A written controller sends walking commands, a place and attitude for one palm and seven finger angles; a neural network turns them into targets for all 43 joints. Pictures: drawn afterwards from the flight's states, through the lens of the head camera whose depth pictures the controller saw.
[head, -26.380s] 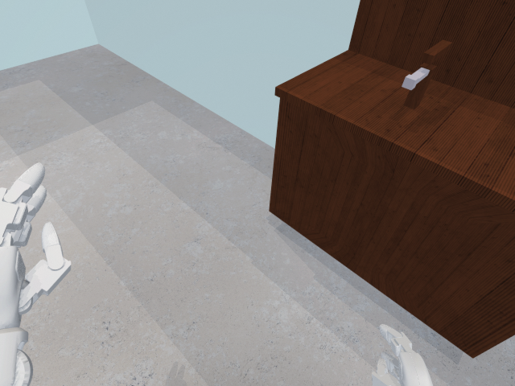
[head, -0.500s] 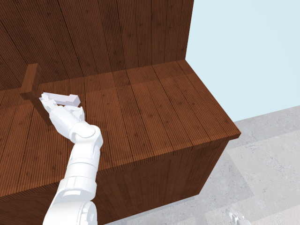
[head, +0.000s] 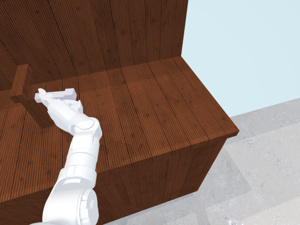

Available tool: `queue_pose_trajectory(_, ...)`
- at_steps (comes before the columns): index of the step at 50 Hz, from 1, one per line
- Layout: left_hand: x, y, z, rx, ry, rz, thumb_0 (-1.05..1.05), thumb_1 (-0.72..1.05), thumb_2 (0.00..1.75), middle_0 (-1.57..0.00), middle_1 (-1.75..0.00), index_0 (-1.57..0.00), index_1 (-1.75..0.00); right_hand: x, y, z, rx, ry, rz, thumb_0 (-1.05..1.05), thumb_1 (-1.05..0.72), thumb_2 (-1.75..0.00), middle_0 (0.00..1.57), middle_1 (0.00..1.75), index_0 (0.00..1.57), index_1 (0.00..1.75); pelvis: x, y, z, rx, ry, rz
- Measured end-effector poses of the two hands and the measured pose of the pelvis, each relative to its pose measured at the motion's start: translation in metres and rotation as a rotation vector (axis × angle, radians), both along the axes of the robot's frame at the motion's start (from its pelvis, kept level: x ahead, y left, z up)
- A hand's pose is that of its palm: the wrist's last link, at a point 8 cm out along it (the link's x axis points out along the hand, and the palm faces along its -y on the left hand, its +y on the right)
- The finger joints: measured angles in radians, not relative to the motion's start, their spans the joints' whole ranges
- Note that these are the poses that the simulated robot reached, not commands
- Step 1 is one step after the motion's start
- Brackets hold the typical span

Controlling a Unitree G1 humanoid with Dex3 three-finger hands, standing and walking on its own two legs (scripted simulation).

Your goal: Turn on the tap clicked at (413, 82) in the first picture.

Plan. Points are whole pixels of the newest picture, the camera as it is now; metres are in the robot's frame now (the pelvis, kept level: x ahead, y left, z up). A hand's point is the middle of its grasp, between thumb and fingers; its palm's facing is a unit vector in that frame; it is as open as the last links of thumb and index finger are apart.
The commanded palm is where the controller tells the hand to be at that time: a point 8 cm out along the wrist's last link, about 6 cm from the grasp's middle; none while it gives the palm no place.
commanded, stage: lift the hand up off the lever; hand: left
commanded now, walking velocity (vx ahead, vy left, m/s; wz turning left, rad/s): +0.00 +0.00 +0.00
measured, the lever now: (70, 95) +0.45 +0.25 +0.11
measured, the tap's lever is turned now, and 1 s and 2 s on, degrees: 78 78 78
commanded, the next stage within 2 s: none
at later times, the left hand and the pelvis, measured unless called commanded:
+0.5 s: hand (74, 102) +0.41 +0.22 +0.12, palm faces +0.81 -0.58 -0.08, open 7.8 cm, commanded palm +0.36 +0.23 +0.12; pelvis +0.00 +0.01 +0.01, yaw +0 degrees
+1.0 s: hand (71, 102) +0.40 +0.22 +0.13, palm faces +0.81 -0.58 -0.06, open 7.8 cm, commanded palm +0.34 +0.23 +0.14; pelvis +0.01 +0.01 +0.01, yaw +0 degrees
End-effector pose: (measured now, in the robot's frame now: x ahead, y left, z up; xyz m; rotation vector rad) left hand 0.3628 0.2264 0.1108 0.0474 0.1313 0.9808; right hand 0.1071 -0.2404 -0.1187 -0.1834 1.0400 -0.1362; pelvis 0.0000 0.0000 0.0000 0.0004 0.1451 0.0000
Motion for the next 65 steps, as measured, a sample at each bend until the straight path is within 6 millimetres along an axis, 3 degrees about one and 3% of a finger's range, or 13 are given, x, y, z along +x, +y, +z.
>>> queue_pose_trajectory(10, -0.005, 0.009, 0.004, -0.015, -0.007, 0.003, 0.02, 0.91, 0.90, -0.16, -0.15, -0.15, -0.15, 0.001, -0.001, 0.008, -0.014, -0.021, -0.009, 0.01, -0.91, -0.90, 0.20, 0.30, 0.20, 0.30, 0.001, 0.004, 0.002, -0.005, -0.019, -0.005)
queue_pose_trajectory(21, -0.013, 0.007, 0.015, -0.015, -0.027, -0.029, 0.02, 0.90, 0.90, -0.16, -0.15, -0.15, -0.15, 0.022, 0.012, 0.014, -0.002, -0.082, 0.028, 0.01, -0.91, -0.90, 0.20, 0.30, 0.20, 0.30, -0.001, 0.010, 0.005, -0.008, -0.044, 0.001)
queue_pose_trajectory(31, -0.004, 0.008, 0.020, -0.016, 0.001, -0.021, 0.02, 0.90, 0.90, -0.16, -0.15, -0.15, -0.15, 0.037, 0.025, 0.017, 0.016, -0.098, 0.059, 0.01, -0.91, -0.90, 0.20, 0.30, 0.20, 0.30, 0.001, 0.010, 0.007, -0.008, -0.044, 0.003)
queue_pose_trajectory(45, -0.014, 0.007, 0.023, -0.047, -0.012, -0.031, 0.02, 0.90, 0.90, -0.16, -0.15, -0.16, -0.15, 0.048, 0.018, 0.019, 0.015, -0.097, 0.047, 0.01, -0.91, -0.90, 0.20, 0.30, 0.20, 0.30, 0.014, 0.009, 0.010, -0.002, -0.067, -0.005)
queue_pose_trajectory(57, -0.033, 0.008, 0.050, -0.014, -0.055, -0.041, 0.02, 0.90, 0.90, -0.16, -0.15, -0.15, -0.15, 0.068, 0.018, 0.034, 0.012, -0.189, 0.077, 0.01, -0.91, -0.90, 0.20, 0.30, 0.20, 0.30, 0.003, 0.003, 0.012, 0.001, -0.110, 0.009)
queue_pose_trajectory(65, -0.035, 0.011, 0.047, -0.041, -0.011, -0.032, 0.02, 0.90, 0.90, -0.15, -0.15, -0.16, -0.15, 0.069, 0.022, 0.040, 0.018, -0.215, 0.085, 0.01, -0.91, -0.90, 0.20, 0.30, 0.20, 0.30, -0.005, -0.001, 0.014, -0.002, -0.119, 0.011)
